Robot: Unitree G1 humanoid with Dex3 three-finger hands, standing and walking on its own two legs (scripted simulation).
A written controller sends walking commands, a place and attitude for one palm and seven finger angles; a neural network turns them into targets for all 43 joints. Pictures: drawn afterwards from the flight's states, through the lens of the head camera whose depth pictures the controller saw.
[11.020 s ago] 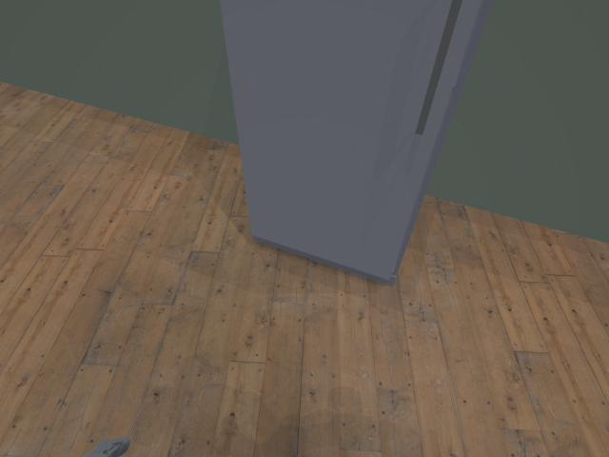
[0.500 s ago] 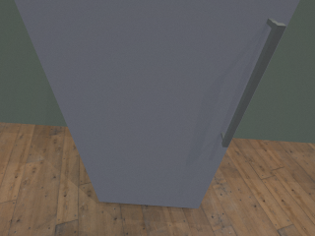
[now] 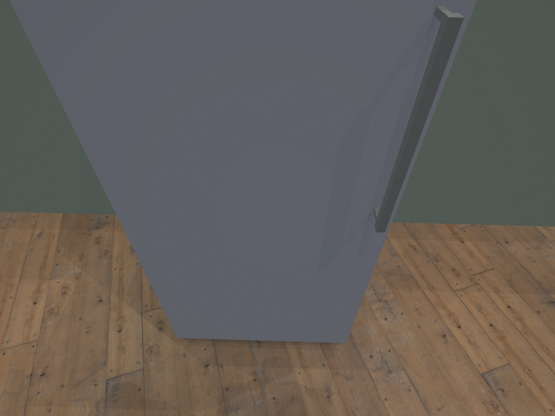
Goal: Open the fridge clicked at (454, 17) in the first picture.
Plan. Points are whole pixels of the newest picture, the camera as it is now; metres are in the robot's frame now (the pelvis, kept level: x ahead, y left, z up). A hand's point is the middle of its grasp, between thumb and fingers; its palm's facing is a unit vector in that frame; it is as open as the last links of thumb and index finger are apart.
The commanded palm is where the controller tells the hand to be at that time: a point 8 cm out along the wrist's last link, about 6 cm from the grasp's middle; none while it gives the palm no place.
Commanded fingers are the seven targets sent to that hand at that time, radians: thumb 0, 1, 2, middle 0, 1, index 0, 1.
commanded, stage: come to a stop and stand still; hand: right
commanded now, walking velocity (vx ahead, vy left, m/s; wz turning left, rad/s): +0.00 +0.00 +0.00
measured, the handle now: (404, 143) +0.49 -0.17 +0.17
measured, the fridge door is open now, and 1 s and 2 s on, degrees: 0 0 0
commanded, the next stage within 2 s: look again from close up in 0.52 s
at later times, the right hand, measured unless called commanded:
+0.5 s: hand out of the picture -0.03 -0.20 -0.17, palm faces +0.03 +0.98 -0.19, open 7.3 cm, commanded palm none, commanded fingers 0.00 -0.90 -0.90 0.20 0.30 0.20 0.30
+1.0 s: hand out of the picture -0.01 -0.19 -0.17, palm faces +0.01 +0.98 -0.19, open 7.3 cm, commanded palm none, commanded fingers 0.00 -0.90 -0.90 0.20 0.30 0.20 0.30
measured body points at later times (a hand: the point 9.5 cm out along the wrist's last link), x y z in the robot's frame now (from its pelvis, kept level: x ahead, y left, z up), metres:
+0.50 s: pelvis -0.01 -0.04 +0.00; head -0.01 -0.04 +0.45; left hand -0.01 +0.18 -0.16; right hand -0.03 -0.25 -0.16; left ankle +0.02 +0.11 -0.74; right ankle +0.05 -0.10 -0.74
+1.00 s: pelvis +0.00 -0.03 +0.00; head +0.01 -0.03 +0.45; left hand +0.01 +0.20 -0.16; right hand -0.01 -0.25 -0.16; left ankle +0.02 +0.11 -0.74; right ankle +0.05 -0.10 -0.74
